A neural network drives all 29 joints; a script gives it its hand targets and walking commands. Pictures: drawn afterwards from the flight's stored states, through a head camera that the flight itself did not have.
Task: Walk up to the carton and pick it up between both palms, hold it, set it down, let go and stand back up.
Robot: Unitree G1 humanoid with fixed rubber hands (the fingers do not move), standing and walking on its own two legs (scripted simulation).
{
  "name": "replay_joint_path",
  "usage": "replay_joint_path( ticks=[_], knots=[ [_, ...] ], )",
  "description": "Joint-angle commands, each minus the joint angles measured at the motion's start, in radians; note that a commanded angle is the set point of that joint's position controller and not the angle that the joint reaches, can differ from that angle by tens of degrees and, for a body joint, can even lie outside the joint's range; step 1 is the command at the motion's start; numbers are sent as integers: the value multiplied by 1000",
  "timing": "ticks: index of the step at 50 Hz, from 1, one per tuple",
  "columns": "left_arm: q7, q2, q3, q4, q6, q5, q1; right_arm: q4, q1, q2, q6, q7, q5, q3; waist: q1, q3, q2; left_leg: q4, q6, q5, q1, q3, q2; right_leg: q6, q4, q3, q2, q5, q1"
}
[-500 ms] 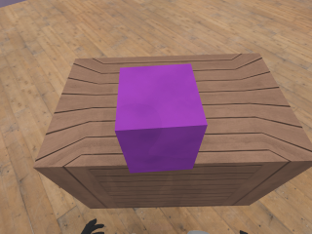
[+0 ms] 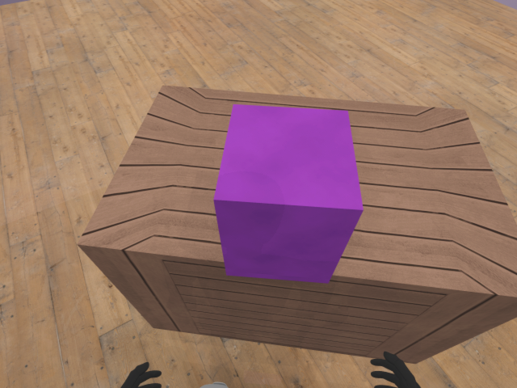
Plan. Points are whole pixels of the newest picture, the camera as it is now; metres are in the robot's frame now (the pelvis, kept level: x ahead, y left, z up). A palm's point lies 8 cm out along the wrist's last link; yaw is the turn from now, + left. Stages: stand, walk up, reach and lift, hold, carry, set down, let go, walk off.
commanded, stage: walk up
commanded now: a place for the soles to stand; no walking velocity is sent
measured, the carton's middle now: (283, 198) +0.44 -0.04 +0.00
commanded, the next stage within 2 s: none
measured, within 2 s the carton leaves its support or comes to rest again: neither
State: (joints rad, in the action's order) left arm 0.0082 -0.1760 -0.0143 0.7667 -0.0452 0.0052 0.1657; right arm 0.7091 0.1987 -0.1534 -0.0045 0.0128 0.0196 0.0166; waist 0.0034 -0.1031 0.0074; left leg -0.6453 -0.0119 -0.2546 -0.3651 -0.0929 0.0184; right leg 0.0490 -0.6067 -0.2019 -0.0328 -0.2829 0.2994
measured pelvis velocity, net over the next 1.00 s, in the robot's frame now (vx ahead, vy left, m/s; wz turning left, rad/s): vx -0.03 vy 0.03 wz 0.01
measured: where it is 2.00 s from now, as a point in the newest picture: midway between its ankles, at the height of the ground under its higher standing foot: outside the picture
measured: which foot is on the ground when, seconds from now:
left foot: down 0.00-1.00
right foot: down 0.00-1.00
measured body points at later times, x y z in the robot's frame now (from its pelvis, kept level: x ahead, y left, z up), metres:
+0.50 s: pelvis -0.02 +0.02 +0.00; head +0.01 +0.03 +0.44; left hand +0.09 +0.25 -0.13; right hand +0.12 -0.20 -0.12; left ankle +0.06 +0.12 -0.72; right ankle +0.03 -0.09 -0.72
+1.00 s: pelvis -0.03 +0.03 +0.00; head -0.01 +0.04 +0.44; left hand +0.08 +0.26 -0.13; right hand +0.09 -0.19 -0.12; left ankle +0.06 +0.12 -0.72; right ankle +0.03 -0.09 -0.72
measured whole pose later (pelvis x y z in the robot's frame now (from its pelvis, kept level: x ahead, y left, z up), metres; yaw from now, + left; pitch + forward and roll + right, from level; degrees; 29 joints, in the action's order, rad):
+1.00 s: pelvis -0.03 +0.03 +0.00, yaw +1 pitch -2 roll -2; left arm 0.02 -0.18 -0.03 0.71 -0.03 -0.01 0.22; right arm 0.70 0.24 -0.14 -0.03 0.00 0.01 0.03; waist -0.02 -0.08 0.00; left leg -0.65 0.04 -0.21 -0.41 -0.04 0.04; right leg 0.02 -0.66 -0.10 -0.02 -0.31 0.36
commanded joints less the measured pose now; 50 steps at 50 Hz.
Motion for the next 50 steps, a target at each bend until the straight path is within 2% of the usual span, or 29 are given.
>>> replay_joint_path(
  ticks=[1, 5, 9, 11, 12, 14, 16, 18, 21, 23, 25, 26, 29, 32, 34, 36, 37, 38, 40, 43, 45, 46, 47, 50],
  knots=[
    [-2, -125, -31, -132, 31, 0, -61, -115, 23, -101, 31, 5, 0, 32, 16, 155, -35, 49, 23, 53, 31, -20, -22, 55, 218, 166, -170, -77, -29],
    [2, -119, -28, -137, 27, 1, -39, -126, 14, -109, 35, 7, -1, 33, 4, 149, 0, 80, 30, 48, -6, -65, -37, 40, 188, 133, -146, -111, -41],
    [6, -107, -25, -140, 27, -3, -1, -135, -1, -131, 37, 9, -2, 40, -18, 151, 65, 156, 52, 6, -79, -161, -69, 22, 122, 107, -100, -107, -93],
    [7, -103, -26, -140, 30, -5, 19, -137, -8, -134, 36, 9, -3, 41, -24, 159, 84, 180, 58, -9, -101, -188, -74, 17, 103, 101, -87, -101, -119],
    [2, -109, -29, -147, 39, 2, 31, -129, -36, -148, 25, 8, -5, 49, -44, 152, 120, 137, 66, 19, -74, -126, -40, 20, 135, 137, -119, -61, -93],
    [-4, -151, -39, -141, 49, -2, 20, -130, -2, -104, 18, 3, 0, 41, -10, 173, 34, 47, 50, 30, -33, -65, -3, 44, 201, 175, -187, -50, -68],
    [-10, -162, -42, -147, 52, -6, -4, -126, 20, -89, 15, -4, 6, 38, 8, 169, -26, -7, 37, -2, 1, -8, 14, 71, 239, 196, -241, -57, -28],
    [-10, -154, -39, -159, 47, -6, -36, -125, 35, -87, 15, -6, 6, 40, 19, 158, -54, -12, 36, -27, 13, -2, 6, 73, 239, 174, -246, -79, 2],
    [-7, -145, -36, -163, 38, -1, -38, -131, 28, -100, 17, -6, 1, 42, 8, 134, -33, 44, 46, 2, -4, -37, -14, 44, 205, 131, -197, -129, 14],
    [-2, -130, -33, -162, 33, 3, -19, -135, 13, -125, 18, -3, -2, 48, -12, 122, 31, 127, 65, -17, -57, -117, -48, 19, 134, 104, -132, -134, -14],
    [2, -108, -32, -158, 31, -2, 18, -137, -1, -156, 17, 2, -6, 59, -30, 129, 102, 234, 100, -87, -125, -227, -92, -1, 32, 77, -58, -125, -78],
    [3, -99, -32, -155, 32, -6, 39, -139, -15, -166, 16, 4, -8, 64, -39, 135, 124, 273, 115, -111, -136, -260, -106, -9, 1, 73, -28, -122, -98],
    [4, -94, -32, -146, 44, -10, 80, -145, -49, -157, 6, 5, -7, 64, -46, 157, 142, 281, 121, -116, -106, -250, -98, -11, 21, 92, -21, -111, -95],
    [-1, -108, -36, -147, 59, -6, 82, -141, -54, -135, -3, -2, -2, 59, -37, 176, 99, 232, 97, -122, -60, -185, -70, -3, 87, 139, -60, -105, -65],
    [-5, -133, -42, -153, 66, -5, 59, -135, -38, -110, -3, -11, -1, 52, -17, 162, 23, 156, 73, -125, -55, -115, -26, 16, 177, 205, -121, -148, -31],
    [-9, -156, -50, -155, 67, -1, 30, -126, 0, -84, 0, -18, 7, 46, 11, 157, -63, 39, 51, -84, -17, -31, 25, 52, 271, 287, -199, -189, 17],
    [-11, -160, -52, -161, 66, 0, 6, -120, 19, -78, 1, -21, 13, 45, 24, 155, -94, -10, 45, -73, 14, 5, 31, 68, 291, 307, -228, -195, 49],
    [-13, -157, -52, -169, 64, 0, -19, -116, 35, -76, 3, -23, 16, 47, 33, 155, -108, -40, 44, -82, 39, 17, 23, 76, 291, 300, -238, -190, 77],
    [-13, -150, -51, -175, 58, -1, -35, -117, 45, -75, 7, -23, 13, 47, 35, 145, -108, -48, 49, -88, 60, 28, 11, 71, 280, 271, -225, -187, 116],
    [-5, -144, -48, -169, 47, 2, -25, -131, 41, -83, 13, -17, 8, 46, 24, 116, -70, 36, 59, -88, 50, -7, -21, 40, 232, 229, -175, -210, 139],
    [4, -119, -44, -166, 40, 4, 18, -142, 8, -126, 15, -10, 4, 55, -18, 71, 55, 228, 84, -225, -62, -148, -94, 1, 103, 163, -70, -203, 98],
    [6, -100, -44, -161, 39, -4, 55, -137, -4, -156, 14, -6, -5, 67, -38, 74, 125, 323, 111, -306, -127, -224, -138, -15, 0, 128, -4, -171, 30],
    [8, -91, -46, -155, 40, -15, 90, -141, -31, -166, 12, -2, -13, 72, -53, 86, 158, 369, 131, -331, -141, -273, -164, -21, -50, 123, 34, -135, -12],
    [12, -84, -47, -138, 57, -19, 137, -150, -87, -143, 3, 6, -10, 69, -60, 151, 174, 338, 139, -211, -70, -222, -153, -15, -57, 145, 39, -76, -33]
  ],
)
